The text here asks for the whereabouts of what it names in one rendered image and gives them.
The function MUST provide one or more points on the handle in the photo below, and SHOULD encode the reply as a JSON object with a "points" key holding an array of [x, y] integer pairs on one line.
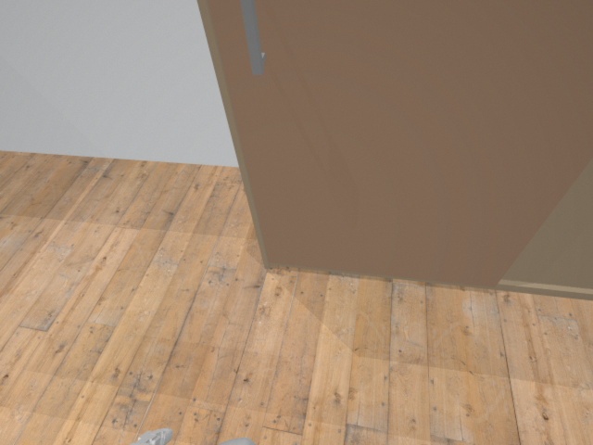
{"points": [[252, 36]]}

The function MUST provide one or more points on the wardrobe door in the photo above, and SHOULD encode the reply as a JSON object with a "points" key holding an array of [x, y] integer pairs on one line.
{"points": [[561, 251], [425, 139]]}

